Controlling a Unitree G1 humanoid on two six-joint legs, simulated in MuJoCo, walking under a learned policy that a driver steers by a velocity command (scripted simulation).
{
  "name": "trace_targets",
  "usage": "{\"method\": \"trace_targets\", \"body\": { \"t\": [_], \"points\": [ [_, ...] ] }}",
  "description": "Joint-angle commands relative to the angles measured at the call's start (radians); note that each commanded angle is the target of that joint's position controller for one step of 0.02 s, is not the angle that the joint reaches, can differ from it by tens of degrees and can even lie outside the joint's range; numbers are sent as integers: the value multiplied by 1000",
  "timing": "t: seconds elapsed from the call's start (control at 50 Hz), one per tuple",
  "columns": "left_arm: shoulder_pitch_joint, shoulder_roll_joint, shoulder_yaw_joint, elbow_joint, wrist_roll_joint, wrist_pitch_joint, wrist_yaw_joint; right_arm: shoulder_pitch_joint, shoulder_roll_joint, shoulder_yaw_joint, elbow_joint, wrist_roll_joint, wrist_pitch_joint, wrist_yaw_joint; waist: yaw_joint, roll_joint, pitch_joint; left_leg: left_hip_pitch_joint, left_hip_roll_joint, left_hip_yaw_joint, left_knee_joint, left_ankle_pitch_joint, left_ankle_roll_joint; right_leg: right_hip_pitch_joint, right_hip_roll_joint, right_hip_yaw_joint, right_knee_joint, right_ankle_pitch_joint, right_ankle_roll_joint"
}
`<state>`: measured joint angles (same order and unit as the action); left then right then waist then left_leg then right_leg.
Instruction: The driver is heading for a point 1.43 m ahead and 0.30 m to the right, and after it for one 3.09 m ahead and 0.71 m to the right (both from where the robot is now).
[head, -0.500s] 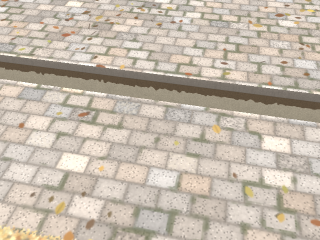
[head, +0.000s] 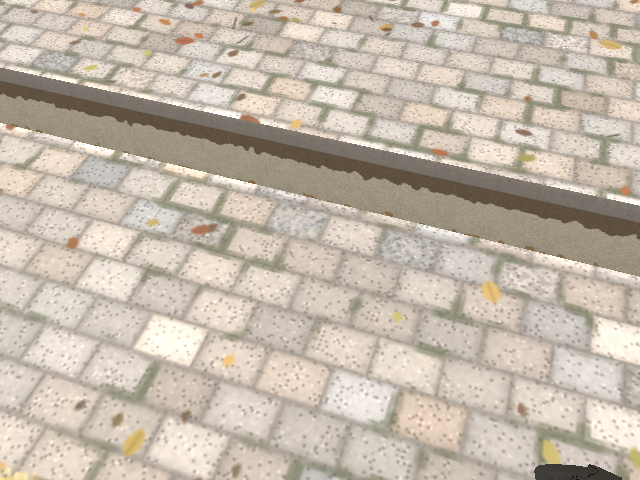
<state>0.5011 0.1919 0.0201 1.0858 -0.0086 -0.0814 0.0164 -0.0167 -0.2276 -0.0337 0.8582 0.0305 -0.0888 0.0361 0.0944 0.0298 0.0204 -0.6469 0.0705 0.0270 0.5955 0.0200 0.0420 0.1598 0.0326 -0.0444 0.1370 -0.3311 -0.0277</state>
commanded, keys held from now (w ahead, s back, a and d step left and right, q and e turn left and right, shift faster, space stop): w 1.00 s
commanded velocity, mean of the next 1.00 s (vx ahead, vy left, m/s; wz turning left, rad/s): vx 0.49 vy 0.00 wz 0.00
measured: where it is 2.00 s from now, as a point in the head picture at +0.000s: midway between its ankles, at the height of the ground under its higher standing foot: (376, 240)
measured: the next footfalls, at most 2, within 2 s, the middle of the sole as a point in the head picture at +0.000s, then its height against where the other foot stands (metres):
left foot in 0.08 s outside the picture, level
right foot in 0.64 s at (420, 438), level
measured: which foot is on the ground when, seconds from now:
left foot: up 0.00-0.06, down 0.08-0.66, up 0.68-1.00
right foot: down 0.00-0.08, up 0.10-0.62, down 0.64-1.00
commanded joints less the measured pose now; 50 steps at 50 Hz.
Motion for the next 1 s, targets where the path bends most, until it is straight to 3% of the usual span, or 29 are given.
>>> {"method": "trace_targets", "body": {
  "t": [0.02, 0.04, 0.06, 0.08, 0.1, 0.12, 0.14, 0.16, 0.18, 0.22, 0.24, 0.3, 0.36, 0.44, 0.52, 0.58, 0.6, 0.62, 0.64, 0.66, 0.68, 0.7, 0.72, 0.74, 0.76, 0.78, 0.84, 0.92, 1.0],
  "points": [
    [23, 180, 40, -27, -5, 3, 7, -93, -84, -17, -88, 2, -24, 15, -68, -119, 107, 49, -32, 12, -59, -30, 40, -62, -289, 81, 40, 609, -122],
    [9, 196, 45, -34, 0, 8, 7, -38, -111, -29, -77, 1, -25, 15, -104, -143, 53, 142, -63, 31, -51, -61, 57, -39, -291, 73, 118, 796, -112],
    [-9, 201, 48, -41, 6, 17, 6, 90, -148, -50, -42, 2, -24, 11, -174, -161, -33, 304, -100, 54, -43, -84, 80, -48, -271, 50, 271, 964, -96],
    [-27, 192, 42, -55, 12, 23, 4, 271, -192, -74, 12, 5, -19, 2, -259, -155, -137, 557, -91, 36, -41, -76, 112, -158, -228, 25, 492, 960, -64],
    [8, 132, 23, -81, 22, 20, -1, 440, -270, -94, 49, -16, -12, -9, -274, -1, -285, 899, 133, -267, -47, -188, 196, -457, -137, -8, 845, 593, -29],
    [119, -9, -14, -73, 8, -8, -13, 474, -287, -89, 66, -27, -13, 1, -200, 250, -441, 1100, 334, -771, -237, -405, 334, -731, 42, 102, 1147, -212, 8],
    [14, 101, 13, -90, -23, -36, -17, 410, -196, -64, 64, -18, -18, 3, -216, 165, -327, 1013, 286, -772, -316, -443, 276, -834, -11, 195, 1253, -212, -17],
    [-86, 154, 27, -126, -43, -52, -17, 311, -156, -52, 49, -13, -22, 1, -189, 113, -171, 852, 260, -597, -328, -347, 231, -881, -61, 157, 1252, -125, -33],
    [-136, 159, 30, -137, -37, -58, -7, 222, -135, -44, 31, -19, -28, 4, -151, 5, -113, 689, 230, -472, -351, -212, 208, -829, -116, 140, 1199, -25, -37],
    [-118, 133, 43, -134, -18, -36, 1, 173, -83, -28, 38, -40, -37, 12, -82, 12, -69, 500, 165, -312, -404, -89, 189, -712, -175, 138, 1115, 54, -37],
    [-100, 109, 42, -132, -17, -22, 2, 183, -77, -26, 49, -38, -38, 13, -69, 27, -59, 463, 151, -280, -431, -85, 196, -688, -182, 132, 1082, 59, -35],
    [-175, 112, 49, -167, -9, 0, 5, 232, -119, -32, 78, -33, -40, -5, -63, 24, 7, 406, 140, -207, -492, -68, 216, -754, -202, 110, 965, 122, -8],
    [-312, 121, 53, -216, 3, -2, 3, 293, -145, -36, 94, -32, -31, -28, -97, 7, 38, 456, 132, -172, -510, -44, 203, -858, -203, 99, 775, 288, 19],
    [-463, 98, 41, -257, -3, -14, -14, 368, -163, -36, 112, -20, -22, -40, -147, 12, 53, 497, 98, -97, -509, -26, 164, -806, -149, 46, 521, 456, 21],
    [-573, 100, 32, -301, -11, -21, -39, 448, -168, -40, 146, -13, -3, -42, -180, 10, 78, 646, 151, -101, -454, -4, 162, -845, -126, 44, 417, 418, 6],
    [-563, 127, 39, -317, -15, -29, -55, 451, -181, -50, 153, -10, 16, -46, -147, 32, 55, 749, 193, -109, -368, 137, 137, -807, -102, 38, 371, 302, -32],
    [-512, 149, 48, -306, -12, -32, -56, 431, -197, -54, 149, -10, 21, -47, -113, 51, 19, 752, 188, -97, -304, 293, 125, -714, -73, 13, 364, 269, -48],
    [-394, 182, 67, -274, -10, -34, -54, 406, -196, -53, 142, -11, 27, -47, -46, 56, -55, 730, 156, -66, -168, 459, 106, -542, -36, -18, 348, 277, -73],
    [-217, 233, 92, -222, -10, -35, -47, 402, -164, -40, 133, -17, 31, -47, 30, 39, -171, 617, 102, -26, 57, 434, 74, -275, -65, 12, 367, 304, -112],
    [-63, 336, 117, -195, 11, -34, -41, 491, -76, -13, 110, -31, 21, -43, 20, -146, -342, 261, -18, 21, 451, 53, 12, 121, -332, 387, 374, 273, -240],
    [-36, 303, 105, -182, -2, -29, -47, 537, -27, 5, 126, -20, -4, -36, 4, -300, -448, 25, -138, -79, 683, -571, -11, 272, -452, 768, 206, 135, -330],
    [-98, 232, 80, -189, -9, -29, -49, 453, -136, -23, 107, 4, -25, -32, 9, -215, -327, -75, -71, -155, 776, -559, 11, 169, -413, 685, 177, 73, -278],
    [-186, 191, 68, -212, -5, -28, -47, 363, -162, -30, 77, 19, -35, -34, -12, -158, -201, -102, -19, -121, 767, -479, 25, 17, -379, 530, 162, 119, -240],
    [-256, 165, 59, -222, 4, -29, -51, 327, -149, -31, 73, 11, -35, -42, -42, -76, -116, -65, 23, -98, 708, -402, 22, -138, -342, 420, 126, 219, -222],
    [-293, 136, 51, -226, 12, -34, -54, 329, -139, -40, 77, -2, -23, -49, -77, -76, -79, -10, 59, -103, 637, -349, 23, -239, -299, 338, 96, 267, -203],
    [-308, 128, 50, -223, 22, -34, -57, 348, -119, -41, 82, -3, -8, -54, -98, -101, -61, 44, 71, -103, 603, -319, 18, -304, -271, 293, 68, 283, -198],
    [-252, 149, 57, -193, 19, -35, -45, 350, -82, -42, 82, -10, 19, -60, -118, -95, -30, 36, 80, -89, 509, -259, -2, -350, -254, 220, 16, 343, -223],
    [-173, 174, 63, -167, 20, -21, -15, 204, -72, -44, 33, -29, 21, -57, -92, -79, 8, -74, 80, -84, 288, -62, -30, -291, -248, 167, 14, 448, -206],
    [-112, 177, 63, -144, 5, -8, -7, 75, -46, -30, 3, -26, 20, -40, -54, -80, 31, -28, 40, -48, 86, 80, -19, -271, -227, 106, 30, 449, -172]
  ]
}}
